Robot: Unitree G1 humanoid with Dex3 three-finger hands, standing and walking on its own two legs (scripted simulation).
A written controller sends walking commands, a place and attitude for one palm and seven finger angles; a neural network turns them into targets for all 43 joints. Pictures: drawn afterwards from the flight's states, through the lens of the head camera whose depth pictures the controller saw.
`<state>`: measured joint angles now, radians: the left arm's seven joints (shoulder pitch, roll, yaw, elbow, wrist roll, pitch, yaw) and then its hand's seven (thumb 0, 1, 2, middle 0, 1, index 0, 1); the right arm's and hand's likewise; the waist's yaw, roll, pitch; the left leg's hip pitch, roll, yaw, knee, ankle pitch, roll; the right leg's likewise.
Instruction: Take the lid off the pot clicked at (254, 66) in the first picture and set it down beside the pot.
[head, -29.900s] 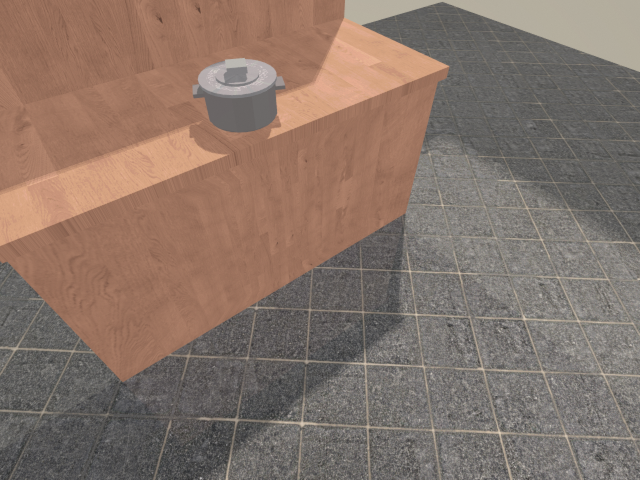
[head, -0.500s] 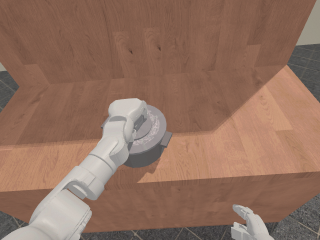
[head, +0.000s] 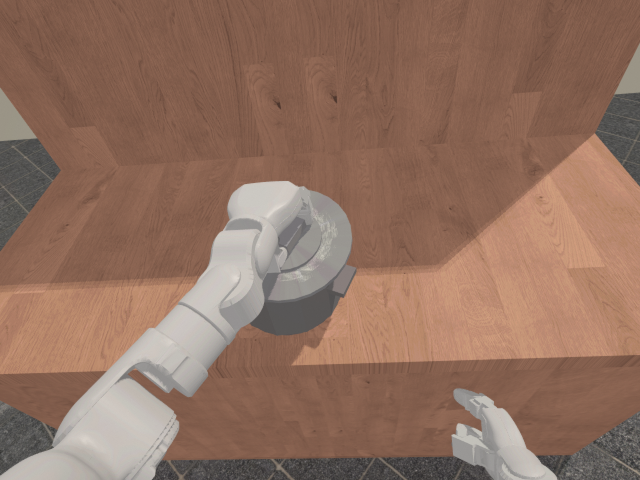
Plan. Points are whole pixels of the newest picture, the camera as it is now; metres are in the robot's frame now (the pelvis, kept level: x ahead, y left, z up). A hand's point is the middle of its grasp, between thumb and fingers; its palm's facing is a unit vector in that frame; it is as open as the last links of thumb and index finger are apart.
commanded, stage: lift the lid straight up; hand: left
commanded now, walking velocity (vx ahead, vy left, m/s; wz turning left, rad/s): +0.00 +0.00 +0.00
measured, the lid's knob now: (282, 230) +0.43 +0.08 +0.08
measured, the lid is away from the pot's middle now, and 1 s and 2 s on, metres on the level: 0.02 0.02 0.07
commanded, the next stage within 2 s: move the lid sideways beside the pot in 1.30 s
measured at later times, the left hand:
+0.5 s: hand (264, 217) +0.40 +0.09 +0.14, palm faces -0.15 -0.08 -0.99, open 8.5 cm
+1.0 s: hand (265, 187) +0.41 +0.08 +0.18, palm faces -0.08 -0.06 -0.99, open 8.5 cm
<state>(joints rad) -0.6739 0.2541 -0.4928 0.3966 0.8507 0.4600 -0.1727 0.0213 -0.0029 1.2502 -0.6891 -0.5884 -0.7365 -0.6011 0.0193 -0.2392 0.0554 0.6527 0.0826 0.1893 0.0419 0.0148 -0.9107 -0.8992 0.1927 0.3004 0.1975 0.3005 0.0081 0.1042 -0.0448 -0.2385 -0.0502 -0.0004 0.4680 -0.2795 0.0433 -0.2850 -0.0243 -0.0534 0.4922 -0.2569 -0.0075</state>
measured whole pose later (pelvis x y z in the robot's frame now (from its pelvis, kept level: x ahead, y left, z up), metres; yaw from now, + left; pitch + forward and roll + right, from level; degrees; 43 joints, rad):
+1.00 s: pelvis -0.02 -0.01 +0.00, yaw +0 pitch +1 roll +1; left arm -0.86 0.33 -0.43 0.43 0.83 0.43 -0.25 -0.01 -0.02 1.27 -0.71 -0.60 -0.74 -0.61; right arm 0.05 -0.26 0.07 0.65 0.09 0.13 0.01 0.02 -0.91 -0.90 0.19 0.30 0.20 0.30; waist 0.00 0.10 -0.04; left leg -0.22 -0.05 0.00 0.44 -0.24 0.04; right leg -0.28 -0.03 -0.05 0.48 -0.23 -0.01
